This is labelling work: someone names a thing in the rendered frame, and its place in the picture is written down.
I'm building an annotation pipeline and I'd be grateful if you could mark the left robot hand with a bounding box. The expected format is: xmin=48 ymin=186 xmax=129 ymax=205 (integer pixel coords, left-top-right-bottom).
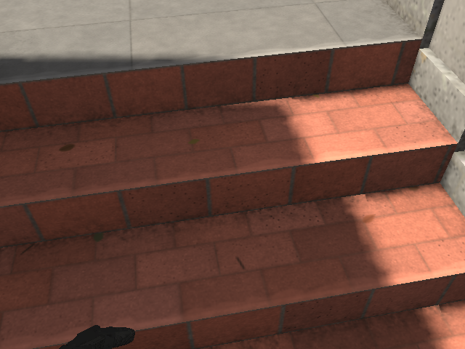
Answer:
xmin=59 ymin=325 xmax=135 ymax=349

